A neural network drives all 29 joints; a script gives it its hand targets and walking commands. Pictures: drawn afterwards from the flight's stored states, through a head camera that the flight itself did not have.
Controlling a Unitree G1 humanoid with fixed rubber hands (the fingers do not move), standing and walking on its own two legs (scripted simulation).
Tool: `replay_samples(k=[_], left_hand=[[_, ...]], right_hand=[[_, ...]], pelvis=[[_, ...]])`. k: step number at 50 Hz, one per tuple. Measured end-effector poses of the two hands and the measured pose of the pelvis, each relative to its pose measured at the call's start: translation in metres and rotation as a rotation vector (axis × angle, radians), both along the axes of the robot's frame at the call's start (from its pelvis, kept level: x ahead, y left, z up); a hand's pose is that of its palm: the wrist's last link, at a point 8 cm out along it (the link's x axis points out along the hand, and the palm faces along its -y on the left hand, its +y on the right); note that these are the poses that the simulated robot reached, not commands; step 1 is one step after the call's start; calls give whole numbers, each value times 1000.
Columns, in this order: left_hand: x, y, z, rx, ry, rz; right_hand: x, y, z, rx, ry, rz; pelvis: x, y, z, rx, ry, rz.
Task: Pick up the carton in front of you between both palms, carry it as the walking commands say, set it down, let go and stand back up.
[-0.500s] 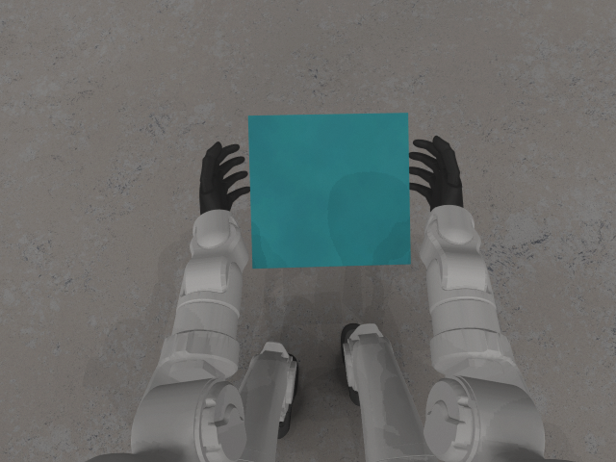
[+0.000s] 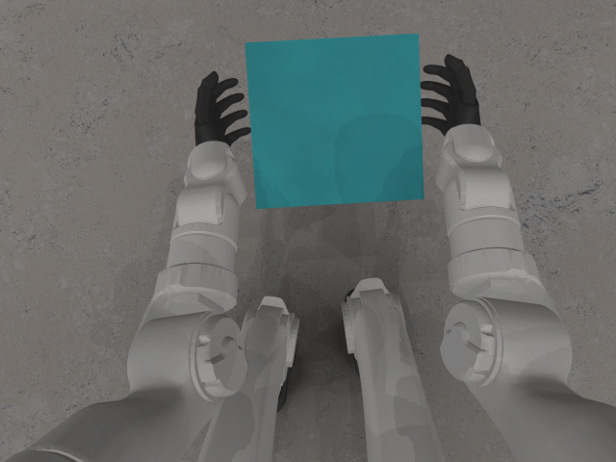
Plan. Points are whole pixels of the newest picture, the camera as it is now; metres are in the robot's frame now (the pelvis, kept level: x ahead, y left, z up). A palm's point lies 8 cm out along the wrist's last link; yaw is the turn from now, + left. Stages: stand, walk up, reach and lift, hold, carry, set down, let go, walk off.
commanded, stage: set down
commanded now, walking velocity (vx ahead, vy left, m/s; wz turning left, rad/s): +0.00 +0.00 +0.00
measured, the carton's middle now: (329, 139) +0.52 -0.06 -0.23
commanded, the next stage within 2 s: none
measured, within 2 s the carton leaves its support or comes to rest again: rests again in 0.68 s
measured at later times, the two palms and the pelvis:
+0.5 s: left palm (256, 143) +0.53 +0.06 -0.23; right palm (441, 131) +0.52 -0.24 -0.24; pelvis -0.02 +0.00 -0.10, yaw +2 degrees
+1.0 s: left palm (255, 138) +0.56 +0.07 -0.29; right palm (431, 127) +0.54 -0.24 -0.28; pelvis -0.01 +0.01 -0.14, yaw +4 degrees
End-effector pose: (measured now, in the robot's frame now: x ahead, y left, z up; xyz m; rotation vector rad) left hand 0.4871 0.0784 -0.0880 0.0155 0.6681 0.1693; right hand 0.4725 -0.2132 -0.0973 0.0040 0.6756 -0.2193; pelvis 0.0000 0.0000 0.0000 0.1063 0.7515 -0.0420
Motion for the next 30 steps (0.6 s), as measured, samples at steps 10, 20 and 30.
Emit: replay_samples(k=[10,20,30], left_hand=[[18,-17,-59,-10,-1,-14],[32,-21,-117,-2,33,-29],[52,-24,-172,-26,41,-49]], right_hand=[[17,-18,-55,-16,0,-2],[33,-24,-115,-17,37,19],[53,-25,-174,1,36,52]], pelvis=[[-10,3,-48,4,-4,14],[-22,2,-85,13,-35,16],[-20,1,-116,14,-72,50]])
